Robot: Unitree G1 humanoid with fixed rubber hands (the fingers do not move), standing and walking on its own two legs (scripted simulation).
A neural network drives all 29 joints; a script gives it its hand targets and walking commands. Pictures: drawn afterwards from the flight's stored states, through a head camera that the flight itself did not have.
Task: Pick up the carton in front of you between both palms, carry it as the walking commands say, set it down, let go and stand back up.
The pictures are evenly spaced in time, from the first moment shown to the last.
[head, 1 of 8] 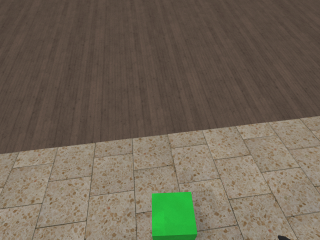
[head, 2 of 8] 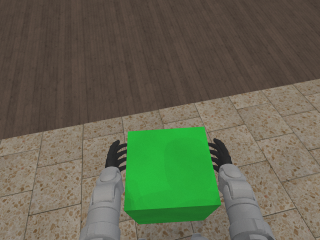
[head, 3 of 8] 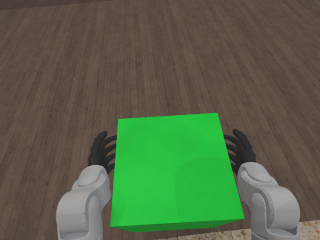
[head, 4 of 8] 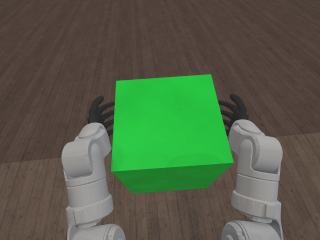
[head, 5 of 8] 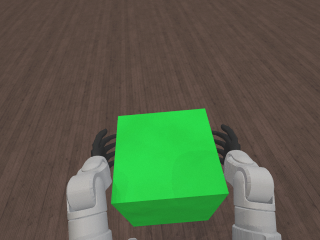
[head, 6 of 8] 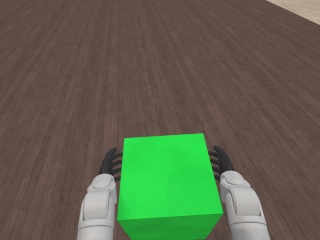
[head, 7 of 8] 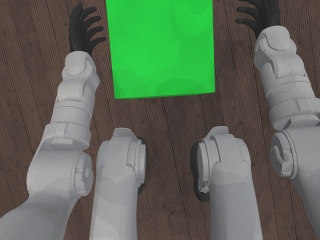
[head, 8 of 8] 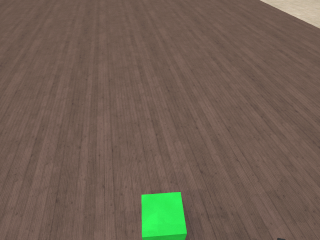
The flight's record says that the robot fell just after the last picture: no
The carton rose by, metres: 1.19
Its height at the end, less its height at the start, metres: +0.46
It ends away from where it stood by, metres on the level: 6.16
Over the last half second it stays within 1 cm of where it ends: yes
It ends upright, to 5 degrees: yes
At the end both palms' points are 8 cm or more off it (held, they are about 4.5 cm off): yes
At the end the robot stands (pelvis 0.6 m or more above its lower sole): yes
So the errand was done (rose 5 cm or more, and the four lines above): yes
